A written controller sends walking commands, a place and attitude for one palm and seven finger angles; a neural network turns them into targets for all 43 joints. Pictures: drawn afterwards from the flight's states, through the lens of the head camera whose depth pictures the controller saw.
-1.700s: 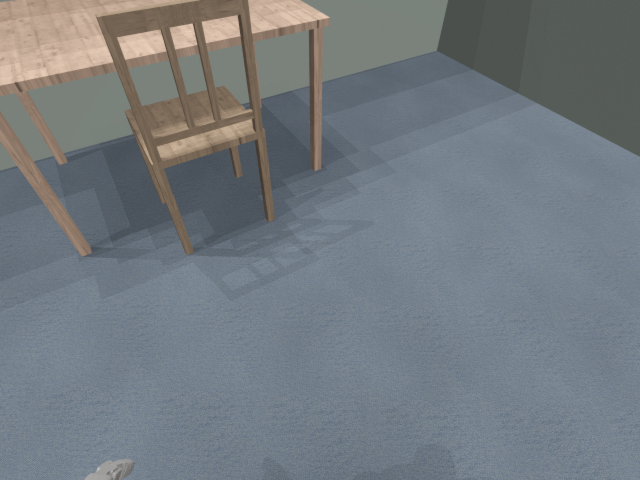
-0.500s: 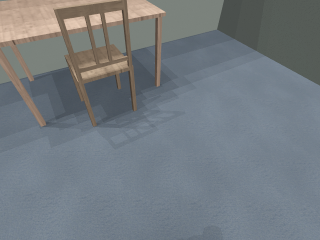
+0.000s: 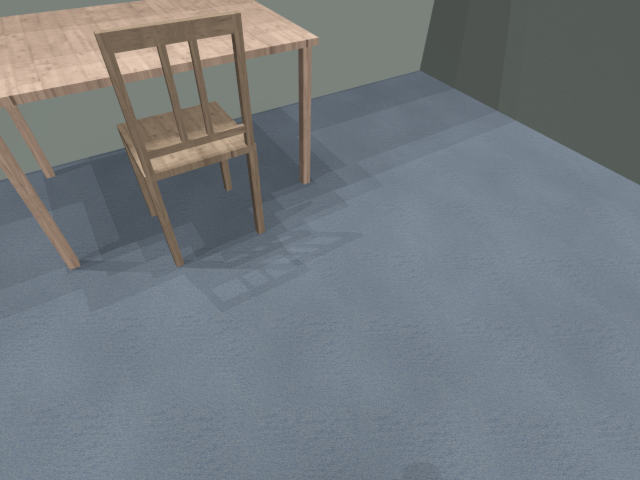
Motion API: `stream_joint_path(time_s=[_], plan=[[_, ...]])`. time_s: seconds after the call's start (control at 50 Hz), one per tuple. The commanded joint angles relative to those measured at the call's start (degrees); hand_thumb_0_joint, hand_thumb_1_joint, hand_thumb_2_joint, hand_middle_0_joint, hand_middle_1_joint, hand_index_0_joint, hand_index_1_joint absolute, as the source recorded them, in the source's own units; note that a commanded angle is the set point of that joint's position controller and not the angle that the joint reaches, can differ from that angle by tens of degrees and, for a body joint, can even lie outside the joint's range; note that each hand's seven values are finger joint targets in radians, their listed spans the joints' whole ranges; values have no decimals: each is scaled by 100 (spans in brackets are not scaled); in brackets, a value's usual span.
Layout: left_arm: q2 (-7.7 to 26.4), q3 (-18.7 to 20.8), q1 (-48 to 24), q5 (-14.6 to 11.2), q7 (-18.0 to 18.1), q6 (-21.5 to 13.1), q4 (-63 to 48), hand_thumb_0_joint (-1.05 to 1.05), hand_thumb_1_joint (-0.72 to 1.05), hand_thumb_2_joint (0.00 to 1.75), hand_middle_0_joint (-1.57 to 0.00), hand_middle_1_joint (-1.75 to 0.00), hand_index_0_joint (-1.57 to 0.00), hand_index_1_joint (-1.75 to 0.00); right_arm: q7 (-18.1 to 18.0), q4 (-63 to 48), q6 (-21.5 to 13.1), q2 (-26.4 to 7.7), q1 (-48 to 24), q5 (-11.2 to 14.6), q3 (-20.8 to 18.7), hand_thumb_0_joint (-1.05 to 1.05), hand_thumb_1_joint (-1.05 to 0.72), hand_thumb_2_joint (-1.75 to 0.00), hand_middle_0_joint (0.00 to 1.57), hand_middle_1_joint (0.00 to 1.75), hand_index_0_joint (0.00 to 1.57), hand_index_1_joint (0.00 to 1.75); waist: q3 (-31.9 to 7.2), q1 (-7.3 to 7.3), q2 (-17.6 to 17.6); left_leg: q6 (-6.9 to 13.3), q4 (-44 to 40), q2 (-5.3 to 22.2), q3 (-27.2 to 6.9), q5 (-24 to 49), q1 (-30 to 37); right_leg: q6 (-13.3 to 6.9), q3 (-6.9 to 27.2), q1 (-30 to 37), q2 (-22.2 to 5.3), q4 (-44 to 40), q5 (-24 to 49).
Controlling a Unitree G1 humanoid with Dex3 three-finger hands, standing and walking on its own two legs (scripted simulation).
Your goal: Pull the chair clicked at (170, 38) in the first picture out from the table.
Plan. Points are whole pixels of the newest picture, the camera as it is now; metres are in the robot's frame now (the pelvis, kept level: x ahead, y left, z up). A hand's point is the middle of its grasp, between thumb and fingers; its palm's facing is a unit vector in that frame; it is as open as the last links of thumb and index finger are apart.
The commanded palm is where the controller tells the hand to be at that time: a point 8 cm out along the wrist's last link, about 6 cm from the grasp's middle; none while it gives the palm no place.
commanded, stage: walk to a spot facing it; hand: left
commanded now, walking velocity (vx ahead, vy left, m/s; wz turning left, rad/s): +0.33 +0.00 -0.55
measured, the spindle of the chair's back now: (173, 96) +1.14 +0.53 -0.08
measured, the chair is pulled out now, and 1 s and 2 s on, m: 0.00 0.00 0.00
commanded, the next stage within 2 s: turn to face it in 1.84 s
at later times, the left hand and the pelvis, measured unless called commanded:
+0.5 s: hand out of the picture +0.10 +0.13 -0.17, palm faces -0.12 -0.98 -0.15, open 7.4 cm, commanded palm none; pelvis +0.14 -0.04 +0.00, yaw -11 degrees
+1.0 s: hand (271, 287) +0.52 +0.13 -0.17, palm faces -0.33 -0.93 -0.16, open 7.4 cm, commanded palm none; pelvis +0.37 -0.01 +0.00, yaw -22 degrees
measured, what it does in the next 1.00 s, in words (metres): walks ahead, turning right: left foot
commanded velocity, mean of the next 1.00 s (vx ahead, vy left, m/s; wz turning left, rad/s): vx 0.36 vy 0.00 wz -0.33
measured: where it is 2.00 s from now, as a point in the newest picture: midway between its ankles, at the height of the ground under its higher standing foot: (392, 341)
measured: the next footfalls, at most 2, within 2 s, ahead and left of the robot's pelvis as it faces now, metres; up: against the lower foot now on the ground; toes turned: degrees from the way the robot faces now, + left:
left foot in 0.66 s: +0.39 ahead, +0.06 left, +0.00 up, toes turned -6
right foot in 1.24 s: +0.56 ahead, -0.23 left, +0.00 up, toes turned -35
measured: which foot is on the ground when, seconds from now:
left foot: down 0.00-0.18, up 0.20-0.64, down 0.66-1.00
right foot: down 0.00-0.66, up 0.68-1.00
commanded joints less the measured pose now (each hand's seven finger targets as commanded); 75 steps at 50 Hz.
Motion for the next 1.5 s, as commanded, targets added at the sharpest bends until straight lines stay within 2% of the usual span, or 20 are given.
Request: stream_joint_path(time_s=[0.0, 0.08, 0.14, 0.16, 0.18, 0.28, 0.54, 0.6, 0.62, 0.64, 0.66, 0.72, 0.8, 1.08, 1.18, 1.2, 1.24, 1.3, 1.38, 1.48], plan=[[432, 246, 68, 16, -100, -60, -590, 0, 90, 90, -20, -30, -20, -30, -98, -333, -130, -1223, 491, 13, -405, 0, -90, -90, 20, 30, 20, 30, 820, -190, 906, 771, -1358, 1529, -1611, -2701, 25, -109, -211, -1652, 127, 1047, -988], [169, 326, -89, 8, -185, -169, -880, 0, 90, 90, -20, -30, -20, -30, -108, -444, -276, -1064, 512, 3, -478, 0, -90, -90, 20, 30, 20, 30, 655, -170, 955, 1017, -1195, 1931, -1176, -1071, 305, -49, -343, -1829, -389, 1637, -1141], [48, 402, 1299, 39, -179, -255, -434, 0, 90, 90, -20, -30, -20, -30, -90, -534, -269, -762, 137, 2, -423, 0, -90, -90, 20, 30, 20, 30, 273, 492, 234, 405, 747, 1113, 122, -755, -915, -90, -677, 454, -125, 116, -36], [647, 528, 1984, 87, -89, -358, -236, 0, 90, 90, -20, -30, -20, -30, -52, -725, -263, -318, 63, 81, -342, 0, -90, -90, 20, 30, 20, 30, 177, 725, -1525, 45, 2692, 404, 754, -1451, -2375, -465, 1395, 1373, -1279, -966, -852], [985, 573, 2362, -8, 22, -393, -160, 0, 90, 90, -20, -30, -20, -30, 2, -1048, -315, -147, -355, 61, -276, 0, -90, -90, 20, 30, 20, 30, 351, 790, -2106, -29, 3808, 95, 487, -1898, -3308, -948, 3325, 1337, -2222, -1765, -542], [248, 419, 1352, 15, 125, -488, -409, 0, 90, 90, -20, -30, -20, -30, 56, -771, -326, -103, -165, 2, -386, 0, -90, -90, 20, 30, 20, 30, 691, 120, -139, -54, 3937, 664, -122, -390, -2892, -1199, 2036, 207, -1763, -1691, -421], [-10, 392, 1795, 40, 212, -574, -2, 0, 90, 90, -20, -30, -20, -30, 160, -1186, -386, 360, -897, 49, -335, 0, -90, -90, 20, 30, 20, 30, 672, 224, -652, -21, 1493, 333, 380, 381, -2245, -854, 799, 869, -1218, -1198, 2556], [61, 462, 1415, 5, 208, -576, -69, 0, 90, 90, -20, -30, -20, -30, 23, -674, -474, 32, 743, 13, -434, 0, -90, -90, 20, 30, 20, 30, 1, -523, -353, 159, 539, 73, 391, 692, 176, -616, 428, 221, -858, 550, 3317], [-143, 459, 1570, -46, 168, -570, -108, 0, 90, 90, -20, -30, -20, -30, -50, -434, -492, -472, 1621, -45, -554, 0, -90, -90, 20, 30, 20, 30, -717, -799, 449, 348, 369, 859, -480, 604, 1603, -431, 178, -559, -473, 1907, 2099], [-473, 401, 1931, -105, 98, -550, -182, 0, 90, 90, -20, -30, -20, -30, -77, -324, -510, -1049, 2155, -91, -680, 0, -90, -90, 20, 30, 20, 30, -1253, -728, 2006, 874, -418, 2517, -2727, 565, 2585, -187, -395, -1926, 277, 3902, -1325], [-334, 406, 1617, -49, 131, -565, -286, 0, 90, 90, -20, -30, -20, -30, -97, -358, -440, -918, 2026, -8, -620, 0, -90, -90, 20, 30, 20, 30, -1056, -674, 1543, 1056, -961, 2716, -3229, 322, 2104, -291, 80, -2184, 80, 4702, -1464], [-410, 452, 805, 30, 23, -461, -330, 0, 90, 90, -20, -30, -20, -30, -129, -534, -534, 28, 989, -11, -394, 0, -90, -90, 20, 30, 20, 30, 471, -272, 588, 851, -1257, 2161, -1706, 552, 110, -186, 51, -2421, -616, 5026, -229], [-716, 465, 1053, 90, -44, -198, -291, 0, 90, 90, -20, -30, -20, -30, -163, -410, -670, 343, 1007, 5, -349, 0, -90, -90, 20, 30, 20, 30, 415, 106, 626, 624, -1380, 1630, -198, 1211, -401, -59, -112, -2087, -681, 4476, 356], [-629, 358, -1202, 58, -158, -184, -1043, 0, 90, 90, -20, -30, -20, -30, -181, 65, -578, 98, 2252, -38, -335, 0, -90, -90, 20, 30, 20, 30, 910, -501, 624, 700, -1215, 1696, 832, 3050, 1356, -101, -1031, -2749, -560, 1378, 703], [-411, 443, 186, 80, -90, -312, -658, 0, 90, 90, -20, -30, -20, -30, -186, 86, -505, -122, 1963, 3, -360, 0, -90, -90, 20, 30, 20, 30, 92, 216, 842, 486, 755, 1623, 1325, 5483, 1356, -521, -1435, -691, 80, 639, 344], [-156, 540, 998, 115, -67, -380, -397, 0, 90, 90, -20, -30, -20, -30, -157, 7, -507, -119, 1814, 48, -360, 0, -90, -90, 20, 30, 20, 30, -398, 610, 623, 298, 1956, 1458, 1469, 4782, 538, -655, -1219, 773, -66, 345, 853], [791, 745, 1938, -26, 46, -442, -134, 0, 90, 90, -20, -30, -20, -30, -112, -272, -544, 349, 1834, 160, -288, 0, -90, -90, 20, 30, 20, 30, -1463, 674, -916, -111, 5288, 103, 934, -1696, -2336, -1812, 2783, 3045, -2539, -560, 2042], [263, 593, 806, -72, 129, -454, -367, 0, 90, 90, -20, -30, -20, -30, -80, -384, -448, 458, 1087, 96, -349, 0, -90, -90, 20, 30, 20, 30, -43, 249, -38, 32, 5320, 797, -73, -645, -2569, -1424, 1595, 835, -2160, -1123, 1278], [-309, 463, 363, 42, 160, -580, -382, 0, 90, 90, -20, -30, -20, -30, -51, -196, -219, 739, 1529, -12, -354, 0, -90, -90, 20, 30, 20, 30, 435, -329, -107, -88, 4014, 897, 43, -305, -1751, -1004, 341, -772, -1583, -1564, 919], [-101, 442, 532, 11, 84, -602, -273, 0, 90, 90, -20, -30, -20, -30, 86, -512, -230, 681, 754, 8, -357, 0, -90, -90, 20, 30, 20, 30, 599, -176, -612, -189, 2370, 835, 281, 350, -1887, -946, 24, -563, -1329, -1680, 395]])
